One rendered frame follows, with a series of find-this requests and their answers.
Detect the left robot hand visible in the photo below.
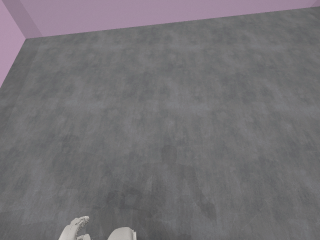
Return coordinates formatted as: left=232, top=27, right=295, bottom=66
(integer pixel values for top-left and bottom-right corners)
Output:
left=58, top=216, right=91, bottom=240

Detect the left robot thigh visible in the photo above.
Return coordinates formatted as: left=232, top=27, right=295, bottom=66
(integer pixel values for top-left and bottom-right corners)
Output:
left=107, top=227, right=137, bottom=240

